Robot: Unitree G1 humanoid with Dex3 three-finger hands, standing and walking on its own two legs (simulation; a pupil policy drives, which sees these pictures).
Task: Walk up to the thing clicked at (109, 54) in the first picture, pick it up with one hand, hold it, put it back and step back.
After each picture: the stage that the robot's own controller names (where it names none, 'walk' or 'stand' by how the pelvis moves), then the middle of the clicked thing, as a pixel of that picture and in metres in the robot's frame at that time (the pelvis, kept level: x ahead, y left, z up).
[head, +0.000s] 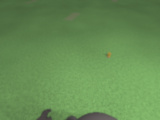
stand; (108, 55) +1.40 -0.40 -0.72
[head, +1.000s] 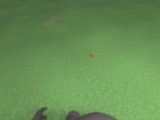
walk; (93, 55) +1.31 +0.00 -0.70
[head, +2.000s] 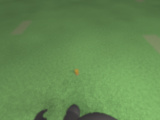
walk; (76, 72) +0.79 +0.27 -0.71
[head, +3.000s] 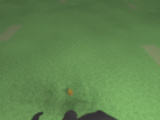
walk; (70, 92) +0.46 +0.24 -0.70
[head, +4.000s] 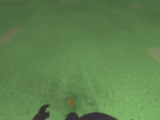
stand; (70, 102) +0.33 +0.23 -0.71
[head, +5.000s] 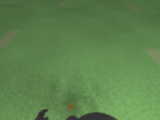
stand; (70, 106) +0.29 +0.22 -0.72
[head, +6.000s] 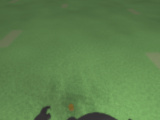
stand; (71, 107) +0.30 +0.20 -0.72
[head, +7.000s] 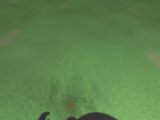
stand; (70, 106) +0.31 +0.21 -0.73
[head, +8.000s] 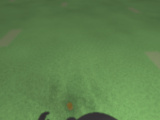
stand; (70, 106) +0.30 +0.22 -0.73
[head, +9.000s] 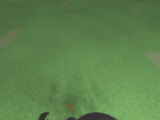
stand; (70, 106) +0.30 +0.22 -0.73
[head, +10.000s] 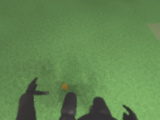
go down; (65, 86) +0.33 +0.24 -0.58
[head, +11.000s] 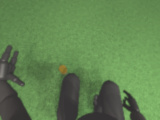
go down; (63, 70) +0.38 +0.26 -0.32
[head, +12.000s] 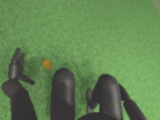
close in; (47, 65) +0.35 +0.29 -0.24
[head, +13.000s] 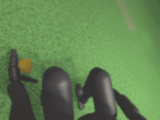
close; (26, 66) +0.34 +0.30 -0.21
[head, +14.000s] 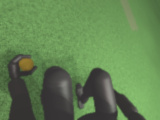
lift; (26, 65) +0.33 +0.31 -0.21
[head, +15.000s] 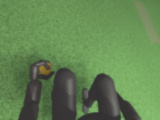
lift; (45, 69) +0.30 +0.28 -0.14
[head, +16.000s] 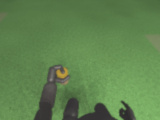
lift; (63, 76) +0.32 +0.18 +0.01
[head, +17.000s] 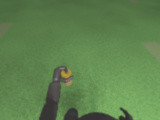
hold; (67, 77) +0.33 +0.17 -0.01
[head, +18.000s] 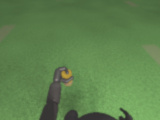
hold; (67, 77) +0.33 +0.17 +0.00
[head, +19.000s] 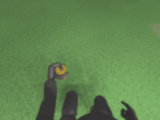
crouch; (62, 72) +0.35 +0.20 -0.06
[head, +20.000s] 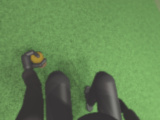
lower; (39, 60) +0.39 +0.30 -0.17
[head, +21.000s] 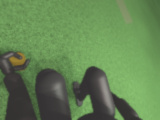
lower; (19, 62) +0.38 +0.31 -0.21
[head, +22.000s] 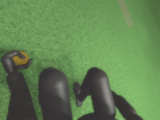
lower; (22, 61) +0.37 +0.31 -0.22
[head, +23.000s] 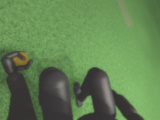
lower; (22, 61) +0.36 +0.32 -0.21
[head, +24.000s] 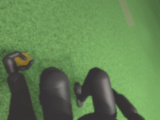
loosen; (23, 61) +0.36 +0.32 -0.21
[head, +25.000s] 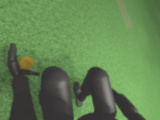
withdraw; (26, 64) +0.35 +0.29 -0.22
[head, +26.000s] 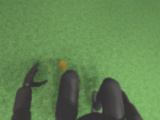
walk; (62, 65) +0.39 +0.25 -0.29
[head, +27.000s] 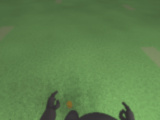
stand; (69, 104) +0.31 +0.19 -0.65
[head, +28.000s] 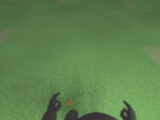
stand; (69, 103) +0.34 +0.21 -0.67
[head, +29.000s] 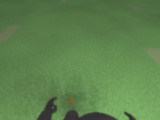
stand; (70, 101) +0.34 +0.20 -0.69
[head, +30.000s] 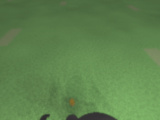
walk; (72, 102) +0.35 +0.20 -0.72
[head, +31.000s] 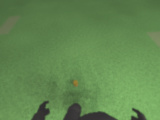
walk; (75, 83) +0.50 +0.20 -0.69
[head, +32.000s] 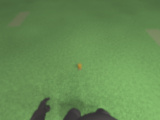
walk; (79, 66) +0.82 +0.17 -0.69
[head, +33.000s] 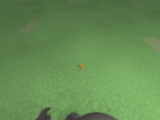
stand; (81, 66) +1.00 +0.18 -0.71
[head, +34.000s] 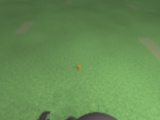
stand; (79, 67) +0.98 +0.18 -0.73
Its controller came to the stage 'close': yes
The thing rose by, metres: 0.71
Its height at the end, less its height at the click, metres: +0.00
